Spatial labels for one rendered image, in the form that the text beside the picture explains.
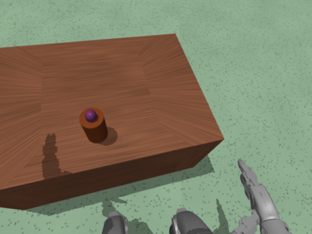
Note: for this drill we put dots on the bottle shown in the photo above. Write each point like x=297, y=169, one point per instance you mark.
x=93, y=123

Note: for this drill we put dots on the right robot hand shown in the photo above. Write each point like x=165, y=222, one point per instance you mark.
x=262, y=205

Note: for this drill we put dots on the right robot arm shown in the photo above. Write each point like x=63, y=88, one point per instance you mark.
x=274, y=226

